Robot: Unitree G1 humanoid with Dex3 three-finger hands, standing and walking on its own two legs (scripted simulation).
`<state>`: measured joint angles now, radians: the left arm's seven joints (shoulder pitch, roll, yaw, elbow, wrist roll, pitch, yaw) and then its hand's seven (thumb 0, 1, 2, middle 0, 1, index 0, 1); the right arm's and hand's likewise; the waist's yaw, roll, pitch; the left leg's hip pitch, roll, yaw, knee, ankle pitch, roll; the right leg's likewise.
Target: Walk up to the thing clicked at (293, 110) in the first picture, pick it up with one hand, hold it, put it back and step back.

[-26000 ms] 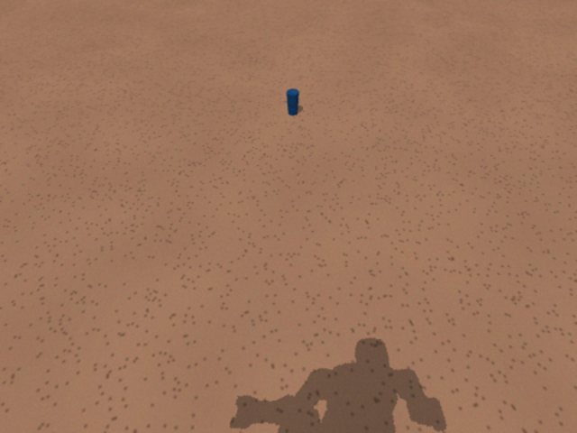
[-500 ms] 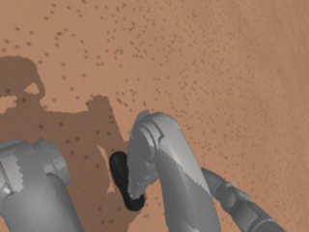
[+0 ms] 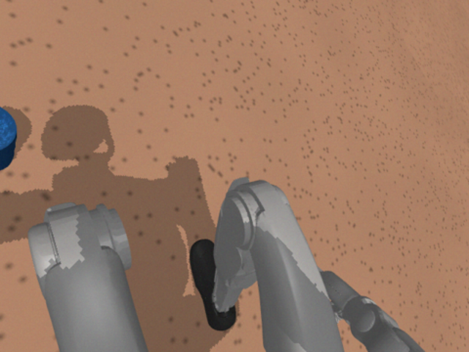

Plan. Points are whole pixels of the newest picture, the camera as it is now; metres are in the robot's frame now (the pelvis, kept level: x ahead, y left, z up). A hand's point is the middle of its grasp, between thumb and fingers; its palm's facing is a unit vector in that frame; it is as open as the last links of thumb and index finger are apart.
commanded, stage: rise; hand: left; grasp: from the side
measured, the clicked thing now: out of the picture +0.44 +0.30 -0.23
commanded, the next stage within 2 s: home in 0.10 s
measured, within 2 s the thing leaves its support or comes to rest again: neither
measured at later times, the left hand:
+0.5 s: hand out of the picture +0.32 +0.41 +0.00, palm faces +0.35 -0.81 -0.47, open 17.3 cm
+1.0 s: hand out of the picture +0.25 +0.28 +0.21, palm faces +0.35 -0.85 -0.40, open 17.3 cm
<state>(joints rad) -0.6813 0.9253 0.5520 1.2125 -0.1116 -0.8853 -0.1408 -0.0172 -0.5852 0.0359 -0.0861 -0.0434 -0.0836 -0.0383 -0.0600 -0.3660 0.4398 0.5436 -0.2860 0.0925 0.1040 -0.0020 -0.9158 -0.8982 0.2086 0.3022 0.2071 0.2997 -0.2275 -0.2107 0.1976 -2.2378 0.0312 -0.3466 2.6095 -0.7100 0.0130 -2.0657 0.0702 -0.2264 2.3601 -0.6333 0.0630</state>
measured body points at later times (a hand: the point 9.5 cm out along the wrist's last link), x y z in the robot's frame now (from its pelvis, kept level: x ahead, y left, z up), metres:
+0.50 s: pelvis +0.01 -0.01 +0.08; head +0.19 +0.09 +0.48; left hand +0.29 +0.45 +0.03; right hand +0.20 -0.24 -0.04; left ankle +0.08 +0.12 -0.27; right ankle +0.14 -0.13 -0.27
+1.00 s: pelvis +0.06 -0.02 +0.31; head +0.18 +0.03 +0.74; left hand +0.23 +0.33 +0.24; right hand +0.30 -0.23 +0.22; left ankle +0.08 +0.12 -0.27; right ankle +0.14 -0.13 -0.27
